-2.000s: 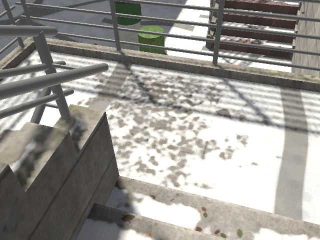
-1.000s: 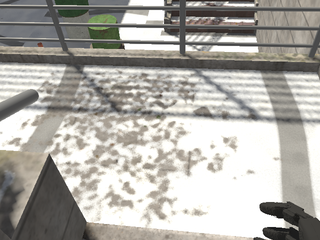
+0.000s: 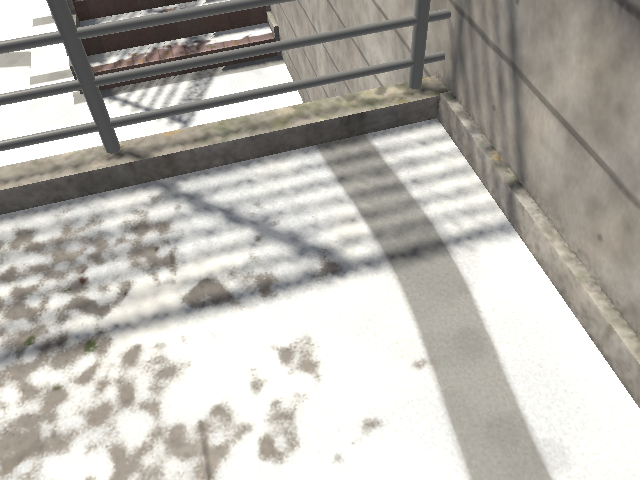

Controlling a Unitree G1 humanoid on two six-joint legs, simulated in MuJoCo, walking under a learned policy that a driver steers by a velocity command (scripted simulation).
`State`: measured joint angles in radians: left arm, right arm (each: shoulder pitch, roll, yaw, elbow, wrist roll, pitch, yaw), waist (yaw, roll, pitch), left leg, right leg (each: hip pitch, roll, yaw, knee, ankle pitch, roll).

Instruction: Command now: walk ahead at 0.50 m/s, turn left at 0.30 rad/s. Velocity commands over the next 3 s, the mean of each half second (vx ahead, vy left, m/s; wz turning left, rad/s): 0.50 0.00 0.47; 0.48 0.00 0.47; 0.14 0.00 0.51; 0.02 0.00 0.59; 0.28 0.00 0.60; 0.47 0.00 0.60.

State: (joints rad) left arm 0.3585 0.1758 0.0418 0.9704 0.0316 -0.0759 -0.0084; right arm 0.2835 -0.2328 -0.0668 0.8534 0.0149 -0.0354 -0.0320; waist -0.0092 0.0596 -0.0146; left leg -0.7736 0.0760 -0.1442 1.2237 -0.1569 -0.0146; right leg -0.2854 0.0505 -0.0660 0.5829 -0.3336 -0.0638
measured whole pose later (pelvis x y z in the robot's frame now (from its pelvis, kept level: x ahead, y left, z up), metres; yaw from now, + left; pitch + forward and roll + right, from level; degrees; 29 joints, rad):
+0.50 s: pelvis +0.30 +0.13 -0.18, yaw +18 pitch +4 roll +1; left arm 0.32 0.22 0.04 0.88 -0.03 -0.10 0.03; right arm 0.19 -0.24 -0.06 0.85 0.01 -0.03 0.04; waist 0.05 -0.01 0.05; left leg -0.46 -0.10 -0.03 0.63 -0.23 0.07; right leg -0.60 -0.10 0.09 1.81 -0.60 0.05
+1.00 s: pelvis +0.58 +0.18 -0.15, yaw +31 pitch +2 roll +0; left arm 0.32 0.22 0.06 0.81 0.01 -0.10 -0.01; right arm 0.20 -0.28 -0.08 0.75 0.01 -0.04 -0.01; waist 0.04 0.05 0.01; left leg -0.61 0.01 -0.09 1.01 -0.28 0.02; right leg -0.23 0.02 -0.03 0.38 -0.19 -0.04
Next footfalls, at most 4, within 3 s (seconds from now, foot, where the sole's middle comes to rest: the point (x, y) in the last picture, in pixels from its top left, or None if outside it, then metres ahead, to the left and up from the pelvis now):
0.36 left None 0.36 0.24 -0.94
0.76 right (296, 437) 0.67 0.12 -0.94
1.24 left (173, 424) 0.71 0.43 -0.94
1.70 right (247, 373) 0.85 0.25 -0.94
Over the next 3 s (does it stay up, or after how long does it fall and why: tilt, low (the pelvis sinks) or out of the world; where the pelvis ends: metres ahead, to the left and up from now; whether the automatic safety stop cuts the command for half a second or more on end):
stays up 0.74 0.63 -0.16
